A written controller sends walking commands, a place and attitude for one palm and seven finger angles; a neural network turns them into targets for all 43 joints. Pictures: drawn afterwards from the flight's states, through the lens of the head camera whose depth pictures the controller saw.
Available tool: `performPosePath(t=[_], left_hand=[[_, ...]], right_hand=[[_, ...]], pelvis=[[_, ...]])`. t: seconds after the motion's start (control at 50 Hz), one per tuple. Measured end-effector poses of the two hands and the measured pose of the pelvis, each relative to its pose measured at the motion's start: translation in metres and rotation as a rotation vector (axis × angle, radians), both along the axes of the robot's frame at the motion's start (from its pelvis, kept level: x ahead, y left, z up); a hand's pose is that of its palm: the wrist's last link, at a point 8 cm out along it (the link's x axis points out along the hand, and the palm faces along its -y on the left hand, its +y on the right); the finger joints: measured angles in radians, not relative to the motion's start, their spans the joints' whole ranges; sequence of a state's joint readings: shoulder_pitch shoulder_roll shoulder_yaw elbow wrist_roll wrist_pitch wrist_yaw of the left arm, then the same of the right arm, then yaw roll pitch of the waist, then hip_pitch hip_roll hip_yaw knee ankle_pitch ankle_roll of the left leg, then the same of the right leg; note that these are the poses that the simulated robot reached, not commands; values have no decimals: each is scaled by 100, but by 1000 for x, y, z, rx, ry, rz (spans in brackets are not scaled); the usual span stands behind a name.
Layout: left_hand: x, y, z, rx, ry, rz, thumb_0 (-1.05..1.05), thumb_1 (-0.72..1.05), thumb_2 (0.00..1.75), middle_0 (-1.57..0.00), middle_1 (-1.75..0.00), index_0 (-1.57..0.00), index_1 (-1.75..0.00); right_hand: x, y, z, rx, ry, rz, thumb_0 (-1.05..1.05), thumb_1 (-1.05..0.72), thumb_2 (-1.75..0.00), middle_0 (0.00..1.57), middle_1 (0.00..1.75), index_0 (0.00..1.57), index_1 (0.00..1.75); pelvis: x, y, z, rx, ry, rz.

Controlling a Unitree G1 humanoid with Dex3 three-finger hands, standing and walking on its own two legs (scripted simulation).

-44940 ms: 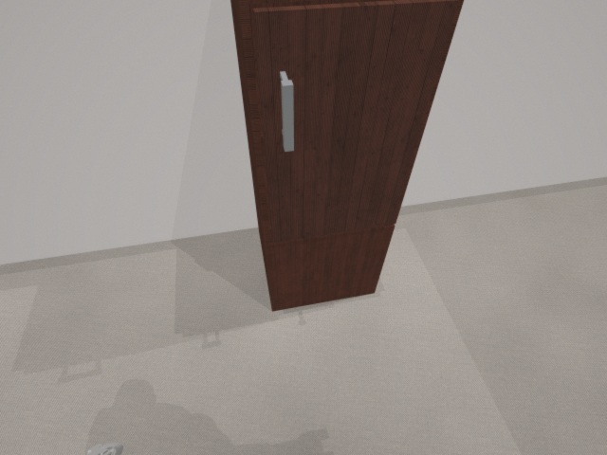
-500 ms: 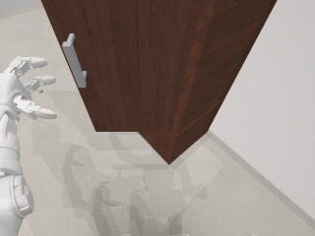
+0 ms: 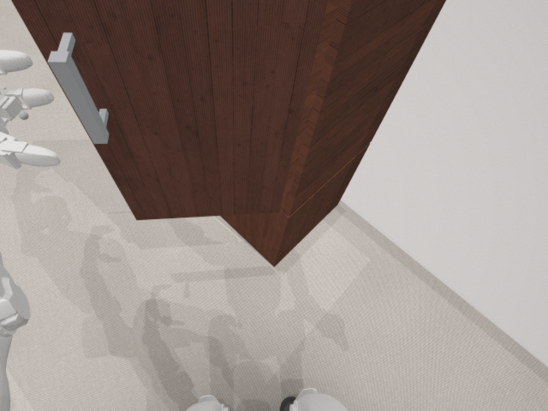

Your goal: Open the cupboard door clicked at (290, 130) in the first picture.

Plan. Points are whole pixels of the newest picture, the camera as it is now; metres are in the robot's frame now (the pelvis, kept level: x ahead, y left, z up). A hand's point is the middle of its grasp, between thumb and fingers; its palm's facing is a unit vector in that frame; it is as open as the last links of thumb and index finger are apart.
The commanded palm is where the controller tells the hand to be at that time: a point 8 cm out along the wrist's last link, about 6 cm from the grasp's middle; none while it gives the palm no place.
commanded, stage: move the hooked fingers beside the handle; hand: left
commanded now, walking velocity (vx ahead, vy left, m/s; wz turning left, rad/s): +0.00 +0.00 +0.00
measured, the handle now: (85, 93) +0.53 +0.24 +0.12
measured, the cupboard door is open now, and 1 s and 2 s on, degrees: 50 50 50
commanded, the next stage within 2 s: slide the fingers in behind the handle in 0.80 s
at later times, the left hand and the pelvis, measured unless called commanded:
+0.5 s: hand (16, 124) +0.46 +0.30 +0.12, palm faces +0.05 -1.00 +0.00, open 14.0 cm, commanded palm +0.45 +0.34 +0.11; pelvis +0.00 +0.00 +0.00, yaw +0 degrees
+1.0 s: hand (19, 125) +0.46 +0.30 +0.12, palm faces +0.06 -1.00 +0.00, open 14.0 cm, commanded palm +0.45 +0.33 +0.11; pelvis +0.00 +0.00 +0.00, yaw +0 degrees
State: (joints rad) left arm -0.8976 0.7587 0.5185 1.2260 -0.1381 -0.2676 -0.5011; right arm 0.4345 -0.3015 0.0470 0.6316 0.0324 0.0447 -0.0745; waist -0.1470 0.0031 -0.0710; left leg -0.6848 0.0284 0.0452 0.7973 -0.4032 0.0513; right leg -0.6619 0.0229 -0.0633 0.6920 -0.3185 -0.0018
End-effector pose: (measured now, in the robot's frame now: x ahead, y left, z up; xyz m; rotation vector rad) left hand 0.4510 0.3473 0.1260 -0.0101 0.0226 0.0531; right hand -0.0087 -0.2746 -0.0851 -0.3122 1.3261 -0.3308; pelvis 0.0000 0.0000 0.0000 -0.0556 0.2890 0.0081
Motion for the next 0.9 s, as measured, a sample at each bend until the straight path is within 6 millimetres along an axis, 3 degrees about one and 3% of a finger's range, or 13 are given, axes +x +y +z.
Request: performPosePath(t=[0.2,0.6,0.9], left_hand=[[2,3,-5,1,11,-9,-2,-50,30,-30,-120,-30,-120],[-12,2,-4,6,6,-8,-2,-50,30,-30,-120,-30,-120],[-10,-2,-2,10,-2,3,-2,-50,30,-30,-120,-30,-120]], right_hand=[[-2,1,0,10,29,-14,1,-90,-90,20,30,20,30],[34,4,-4,20,-66,51,1,-90,-90,20,30,20,30],[11,1,-4,22,-36,12,1,-90,-90,20,30,20,30]], pelvis=[[4,0,-1,-4,15,-7],[-1,0,-2,-6,-4,13],[-4,-3,-3,-3,-5,0]])
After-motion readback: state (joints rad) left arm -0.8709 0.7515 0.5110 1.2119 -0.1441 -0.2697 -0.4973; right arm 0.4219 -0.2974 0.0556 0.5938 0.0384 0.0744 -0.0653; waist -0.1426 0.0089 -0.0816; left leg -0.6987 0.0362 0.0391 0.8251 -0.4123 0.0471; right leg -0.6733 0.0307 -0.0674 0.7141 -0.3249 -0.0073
